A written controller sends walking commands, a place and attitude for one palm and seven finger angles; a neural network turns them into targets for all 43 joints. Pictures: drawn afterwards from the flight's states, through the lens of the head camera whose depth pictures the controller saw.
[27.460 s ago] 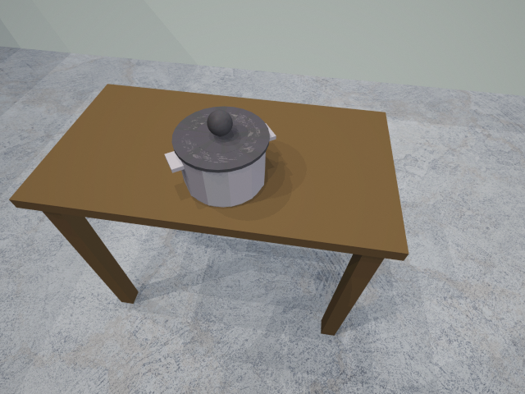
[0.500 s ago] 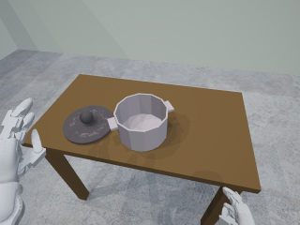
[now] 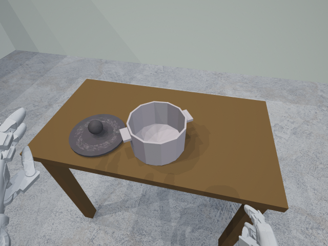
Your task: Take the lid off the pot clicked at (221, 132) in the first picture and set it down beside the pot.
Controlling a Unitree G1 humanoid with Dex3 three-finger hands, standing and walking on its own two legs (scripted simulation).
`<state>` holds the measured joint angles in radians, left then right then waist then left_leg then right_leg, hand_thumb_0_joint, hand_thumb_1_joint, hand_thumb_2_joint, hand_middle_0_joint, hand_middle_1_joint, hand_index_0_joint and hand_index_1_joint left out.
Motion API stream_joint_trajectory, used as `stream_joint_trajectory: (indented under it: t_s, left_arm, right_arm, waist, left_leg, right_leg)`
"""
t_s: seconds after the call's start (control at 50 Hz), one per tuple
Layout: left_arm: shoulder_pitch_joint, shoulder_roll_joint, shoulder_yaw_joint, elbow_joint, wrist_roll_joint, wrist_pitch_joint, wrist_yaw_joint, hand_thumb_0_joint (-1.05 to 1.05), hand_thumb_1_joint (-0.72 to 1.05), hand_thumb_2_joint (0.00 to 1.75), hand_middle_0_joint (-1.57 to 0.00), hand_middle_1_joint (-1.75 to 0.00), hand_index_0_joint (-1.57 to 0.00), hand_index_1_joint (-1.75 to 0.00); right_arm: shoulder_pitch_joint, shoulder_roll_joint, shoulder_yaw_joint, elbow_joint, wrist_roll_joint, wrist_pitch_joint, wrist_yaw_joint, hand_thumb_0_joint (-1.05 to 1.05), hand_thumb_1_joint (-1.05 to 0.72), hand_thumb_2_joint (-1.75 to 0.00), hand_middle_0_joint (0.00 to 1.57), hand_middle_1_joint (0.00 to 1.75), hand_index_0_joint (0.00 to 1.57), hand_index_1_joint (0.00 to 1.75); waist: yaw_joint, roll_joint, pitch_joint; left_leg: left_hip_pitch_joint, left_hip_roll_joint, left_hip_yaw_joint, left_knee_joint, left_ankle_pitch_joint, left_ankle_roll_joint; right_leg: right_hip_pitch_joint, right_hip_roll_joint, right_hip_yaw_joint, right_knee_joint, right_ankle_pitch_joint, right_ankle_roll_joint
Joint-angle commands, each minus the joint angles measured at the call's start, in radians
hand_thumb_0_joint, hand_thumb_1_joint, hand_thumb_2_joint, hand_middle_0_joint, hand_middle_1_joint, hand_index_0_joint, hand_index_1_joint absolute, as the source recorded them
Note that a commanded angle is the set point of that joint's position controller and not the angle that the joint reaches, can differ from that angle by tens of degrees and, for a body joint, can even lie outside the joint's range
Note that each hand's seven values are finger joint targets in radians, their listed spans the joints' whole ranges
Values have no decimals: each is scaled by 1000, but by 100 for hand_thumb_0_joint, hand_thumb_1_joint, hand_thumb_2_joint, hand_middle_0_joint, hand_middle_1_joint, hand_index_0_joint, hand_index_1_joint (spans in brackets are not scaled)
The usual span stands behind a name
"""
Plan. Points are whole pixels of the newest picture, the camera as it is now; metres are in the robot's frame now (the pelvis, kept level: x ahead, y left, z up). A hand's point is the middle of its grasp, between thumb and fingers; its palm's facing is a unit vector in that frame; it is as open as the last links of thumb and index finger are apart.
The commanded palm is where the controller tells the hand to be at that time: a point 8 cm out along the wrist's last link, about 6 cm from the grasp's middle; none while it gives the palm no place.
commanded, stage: step back with the hand held close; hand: left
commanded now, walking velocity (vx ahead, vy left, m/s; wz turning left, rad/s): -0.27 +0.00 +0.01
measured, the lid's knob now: (95, 127) +0.50 +0.31 -0.05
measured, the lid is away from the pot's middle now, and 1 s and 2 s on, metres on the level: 0.23 0.23 0.23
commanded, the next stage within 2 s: stop stepping back and stand still in 1.28 s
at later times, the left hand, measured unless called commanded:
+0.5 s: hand (34, 185) +0.17 +0.25 +0.16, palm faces +0.33 -0.80 -0.49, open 7.4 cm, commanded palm +0.11 +0.29 +0.18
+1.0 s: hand (29, 217) +0.12 +0.23 +0.16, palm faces +0.29 -0.85 -0.45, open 7.4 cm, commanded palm +0.05 +0.27 +0.18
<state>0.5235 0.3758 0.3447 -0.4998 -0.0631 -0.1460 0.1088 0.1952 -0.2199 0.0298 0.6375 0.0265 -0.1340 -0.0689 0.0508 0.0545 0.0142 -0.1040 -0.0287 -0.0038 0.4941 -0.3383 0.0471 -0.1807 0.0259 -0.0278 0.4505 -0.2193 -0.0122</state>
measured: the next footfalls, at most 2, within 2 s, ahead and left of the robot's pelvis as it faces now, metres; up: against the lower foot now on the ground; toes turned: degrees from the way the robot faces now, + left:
right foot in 0.98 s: -0.09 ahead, -0.15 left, +0.00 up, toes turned -8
left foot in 1.34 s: -0.12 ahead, +0.12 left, +0.00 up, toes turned +1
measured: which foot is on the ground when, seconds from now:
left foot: down 0.00-1.00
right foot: down 0.00-0.74, up 0.76-0.96, down 0.98-1.00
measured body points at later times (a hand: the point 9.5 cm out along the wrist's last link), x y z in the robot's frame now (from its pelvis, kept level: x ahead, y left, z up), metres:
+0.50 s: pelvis -0.03 +0.01 -0.01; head -0.01 +0.02 +0.44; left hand +0.14 +0.29 +0.19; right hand +0.15 -0.22 -0.09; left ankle -0.04 +0.09 -0.74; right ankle +0.02 -0.12 -0.74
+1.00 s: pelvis -0.10 +0.00 -0.01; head -0.06 +0.03 +0.44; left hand +0.10 +0.27 +0.18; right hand +0.08 -0.22 -0.08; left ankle -0.04 +0.09 -0.74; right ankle -0.13 -0.15 -0.74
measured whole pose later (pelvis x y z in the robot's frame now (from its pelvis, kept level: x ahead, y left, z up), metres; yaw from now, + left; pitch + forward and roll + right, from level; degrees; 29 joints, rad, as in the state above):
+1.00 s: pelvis -0.10 +0.00 -0.01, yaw -4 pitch +1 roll -2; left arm 0.56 0.41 0.40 -0.63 -0.03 -0.24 0.12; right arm 0.15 -0.15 0.02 0.57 0.00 -0.11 -0.03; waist 0.03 -0.04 0.06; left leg -0.39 0.04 0.09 0.61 -0.24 0.04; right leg -0.25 -0.05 -0.05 0.55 -0.34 0.04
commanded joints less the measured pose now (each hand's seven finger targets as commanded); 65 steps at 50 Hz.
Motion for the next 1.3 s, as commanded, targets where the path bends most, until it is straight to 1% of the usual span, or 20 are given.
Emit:
stream_joint_trajectory:
  t_s: [0.0,0.06,0.16,0.3,0.38,0.46,0.52,0.58,0.66,0.72,0.82,0.9,0.98,1.06,1.08,1.1,1.12,1.14,1.2,1.28]
  left_arm:
    - [-53,140,121,-164,5,-111,2,0,90,90,-20,-30,-20,-30]
    - [36,130,111,-200,15,-124,-1,0,90,90,-20,-30,-20,-30]
    - [140,206,191,-306,29,-145,12,0,90,90,-20,-30,-20,-30]
    - [149,209,202,-346,16,-140,23,0,90,90,-20,-30,-20,-30]
    - [90,173,164,-314,16,-130,22,0,90,90,-20,-30,-20,-30]
    - [55,167,154,-270,18,-113,25,0,90,90,-20,-30,-20,-30]
    - [47,209,177,-305,15,-115,31,0,90,90,-20,-30,-20,-30]
    - [92,210,177,-319,5,-122,44,0,90,90,-20,-30,-20,-30]
    - [148,227,206,-362,16,-143,60,0,90,90,-20,-30,-20,-30]
    - [95,235,222,-369,45,-162,69,0,90,90,-20,-30,-20,-30]
    - [101,179,159,-350,32,-161,45,0,90,90,-20,-30,-20,-30]
    - [30,162,117,-351,33,-162,23,0,90,90,-20,-30,-20,-30]
    - [41,183,146,-378,23,-154,17,0,90,90,-20,-30,-20,-30]
    - [185,213,203,-389,-12,-147,7,0,90,90,-20,-30,-20,-30]
    - [195,228,216,-385,-17,-153,10,0,90,90,-20,-30,-20,-30]
    - [194,249,222,-378,-19,-158,16,0,90,90,-20,-30,-20,-30]
    - [182,270,235,-365,-22,-153,30,0,90,90,-20,-30,-20,-30]
    - [170,247,224,-340,-22,-136,38,0,90,90,-20,-30,-20,-30]
    - [112,220,207,-277,-6,-133,48,0,90,90,-20,-30,-20,-30]
    - [80,190,155,-290,-2,-156,61,0,90,90,-20,-30,-20,-30]
  right_arm:
    - [-117,-116,-60,-171,-11,-28,-2,0,-90,-90,20,30,20,30]
    - [-125,-120,-67,-192,-8,-21,10,0,-90,-90,20,30,20,30]
    - [-129,-109,-85,-231,-3,2,23,0,-90,-90,20,30,20,30]
    - [-103,-100,-95,-239,-9,4,15,0,-90,-90,20,30,20,30]
    - [-77,-112,-93,-221,-17,-4,13,0,-90,-90,20,30,20,30]
    - [-79,-117,-91,-227,-5,2,7,0,-90,-90,20,30,20,30]
    - [-57,-108,-100,-245,3,19,9,0,-90,-90,20,30,20,30]
    - [-35,-87,-95,-249,5,40,13,0,-90,-90,20,30,20,30]
    - [-90,-96,-90,-263,9,31,3,0,-90,-90,20,30,20,30]
    - [-131,-109,-85,-280,7,-4,-7,0,-90,-90,20,30,20,30]
    - [-50,-103,-109,-219,-15,-39,10,0,-90,-90,20,30,20,30]
    - [-41,-120,-94,-193,-25,-34,23,0,-90,-90,20,30,20,30]
    - [-60,-119,-88,-208,-24,-15,31,0,-90,-90,20,30,20,30]
    - [-95,-103,-95,-255,0,19,35,0,-90,-90,20,30,20,30]
    - [-96,-92,-97,-265,8,26,30,0,-90,-90,20,30,20,30]
    - [-82,-79,-102,-271,15,36,26,0,-90,-90,20,30,20,30]
    - [-51,-71,-109,-253,14,51,24,0,-90,-90,20,30,20,30]
    - [-71,-58,-108,-235,4,58,24,0,-90,-90,20,30,20,30]
    - [-110,-38,-71,-219,1,54,6,0,-90,-90,20,30,20,30]
    - [-81,-87,-93,-190,8,12,-15,0,-90,-90,20,30,20,30]
  waist:
    - [-42,-122,-8]
    - [-39,-12,-106]
    - [-45,16,-216]
    - [-49,125,-133]
    - [-57,68,-65]
    - [-57,-12,-47]
    - [-76,-161,-104]
    - [-83,-206,-135]
    - [-73,-34,-108]
    - [-68,222,-40]
    - [-52,49,-127]
    - [-59,121,-144]
    - [-54,139,-192]
    - [-46,70,-202]
    - [-56,-14,-171]
    - [-71,-163,-151]
    - [-75,-249,-172]
    - [-73,-258,-167]
    - [-82,-196,-86]
    - [-85,-121,-50]
  left_leg:
    - [-67,89,-59,-72,156,21]
    - [-70,122,-73,-102,296,25]
    - [-99,164,-106,-61,526,22]
    - [-134,243,-155,-84,669,26]
    - [-198,261,-158,-80,595,35]
    - [-298,214,-131,-34,305,39]
    - [-264,89,-87,135,46,5]
    - [-199,36,-43,245,-91,-8]
    - [-228,118,-108,-21,-65,21]
    - [-534,283,-260,-248,-183,87]
    - [-118,310,-185,-52,660,68]
    - [-9,321,-162,-23,830,45]
    - [-19,307,-143,-8,765,38]
    - [-236,238,-83,17,187,9]
    - [-288,183,-48,81,-17,-9]
    - [-297,102,0,228,-137,-39]
    - [-232,53,18,433,-124,-59]
    - [-257,35,-10,578,-145,-52]
    - [-314,67,-45,476,-167,-50]
    - [-223,104,-20,-68,47,-18]
  right_leg:
    - [-24,-155,190,-121,207,-23]
    - [51,-146,134,-28,330,-8]
    - [94,-143,92,73,390,-2]
    - [-41,-111,34,181,11,11]
    - [-38,-117,29,183,-13,6]
    - [6,-155,80,142,114,-12]
    - [-45,-271,252,-15,262,-83]
    - [-118,-366,299,-146,64,-123]
    - [-112,-247,158,-27,0,-57]
    - [41,-84,25,300,-87,15]
    - [-166,-99,23,229,-157,22]
    - [-149,-95,-13,120,-120,26]
    - [-79,-90,-27,60,-56,22]
    - [11,-139,-23,22,7,-7]
    - [-27,-195,26,-25,39,-33]
    - [-119,-310,165,-112,-10,-87]
    - [-230,-431,278,-200,-40,-147]
    - [-222,-459,268,-188,114,-174]
    - [-183,-377,124,-73,319,-132]
    - [-116,-271,58,56,169,-31]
